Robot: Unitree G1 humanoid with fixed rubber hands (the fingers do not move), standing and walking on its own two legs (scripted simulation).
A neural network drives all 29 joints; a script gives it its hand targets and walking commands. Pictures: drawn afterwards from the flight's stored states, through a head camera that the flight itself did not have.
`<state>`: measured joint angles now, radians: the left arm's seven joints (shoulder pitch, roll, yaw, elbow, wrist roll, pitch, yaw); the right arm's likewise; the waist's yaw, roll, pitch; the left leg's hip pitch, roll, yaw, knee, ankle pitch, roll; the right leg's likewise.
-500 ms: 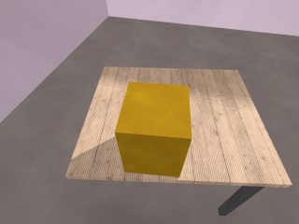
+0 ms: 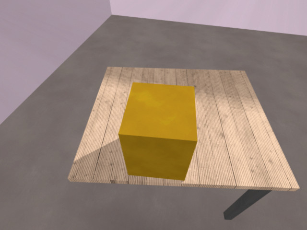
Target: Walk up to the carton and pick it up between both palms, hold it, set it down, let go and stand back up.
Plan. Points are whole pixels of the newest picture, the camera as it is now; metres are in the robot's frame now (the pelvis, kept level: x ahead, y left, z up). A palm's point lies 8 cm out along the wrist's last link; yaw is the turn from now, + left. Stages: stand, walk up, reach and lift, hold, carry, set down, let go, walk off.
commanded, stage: stand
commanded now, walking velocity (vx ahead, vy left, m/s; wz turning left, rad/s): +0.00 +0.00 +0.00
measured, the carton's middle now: (159, 133) +0.42 +0.01 -0.04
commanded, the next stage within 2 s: none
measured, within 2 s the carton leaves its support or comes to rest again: neither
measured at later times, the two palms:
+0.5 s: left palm out of the picture -0.01 +0.24 -0.14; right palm out of the picture -0.01 -0.24 -0.14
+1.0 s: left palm out of the picture -0.01 +0.23 -0.14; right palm out of the picture +0.00 -0.24 -0.14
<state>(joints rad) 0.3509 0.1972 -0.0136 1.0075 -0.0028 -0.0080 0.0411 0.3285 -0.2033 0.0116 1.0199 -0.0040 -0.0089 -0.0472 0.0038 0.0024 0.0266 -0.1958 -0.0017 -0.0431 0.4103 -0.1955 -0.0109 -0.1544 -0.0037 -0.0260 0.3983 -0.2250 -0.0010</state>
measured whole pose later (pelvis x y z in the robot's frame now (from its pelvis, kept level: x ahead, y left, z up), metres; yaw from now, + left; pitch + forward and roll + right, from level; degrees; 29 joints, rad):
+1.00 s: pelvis +0.00 +0.00 +0.00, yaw +0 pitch -1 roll +0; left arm 0.35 0.18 0.00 1.03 0.00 -0.01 0.04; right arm 0.33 -0.19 0.01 1.04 0.00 -0.01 -0.05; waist 0.00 0.01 0.02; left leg -0.19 0.00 -0.04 0.41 -0.20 -0.01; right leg -0.15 0.00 -0.02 0.40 -0.23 0.00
